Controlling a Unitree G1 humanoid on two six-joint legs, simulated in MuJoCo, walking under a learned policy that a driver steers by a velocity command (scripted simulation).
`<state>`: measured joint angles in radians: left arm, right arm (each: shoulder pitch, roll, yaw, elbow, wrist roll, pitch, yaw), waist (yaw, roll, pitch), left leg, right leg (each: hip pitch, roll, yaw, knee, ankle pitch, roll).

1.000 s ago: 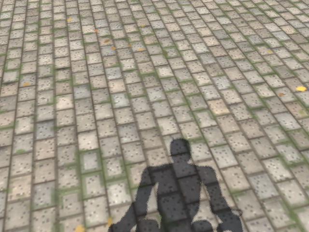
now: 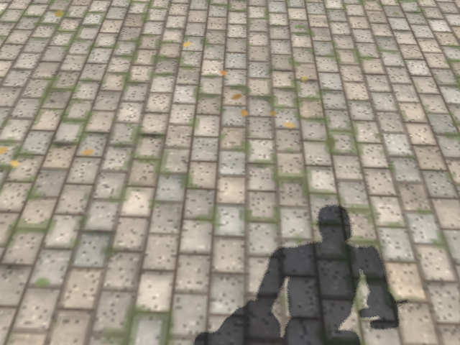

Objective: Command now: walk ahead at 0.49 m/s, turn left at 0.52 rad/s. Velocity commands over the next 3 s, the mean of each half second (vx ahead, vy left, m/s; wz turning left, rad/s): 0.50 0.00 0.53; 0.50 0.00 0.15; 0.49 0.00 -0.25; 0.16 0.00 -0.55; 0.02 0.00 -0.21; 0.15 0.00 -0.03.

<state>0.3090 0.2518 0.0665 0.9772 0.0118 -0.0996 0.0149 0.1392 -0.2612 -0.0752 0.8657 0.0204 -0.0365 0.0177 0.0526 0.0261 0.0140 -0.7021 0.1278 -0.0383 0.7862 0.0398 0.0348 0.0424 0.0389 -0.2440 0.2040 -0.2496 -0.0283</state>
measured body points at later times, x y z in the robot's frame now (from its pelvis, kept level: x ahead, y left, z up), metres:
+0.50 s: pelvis +0.29 +0.06 +0.01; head +0.32 +0.09 +0.45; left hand +0.43 +0.36 -0.09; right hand +0.42 -0.20 -0.10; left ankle +0.22 +0.13 -0.74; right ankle +0.52 -0.07 -0.68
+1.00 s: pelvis +0.59 +0.09 +0.01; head +0.61 +0.09 +0.46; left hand +0.51 +0.35 -0.12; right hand +0.84 -0.09 -0.09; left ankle +0.68 +0.31 -0.68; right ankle +0.57 -0.01 -0.74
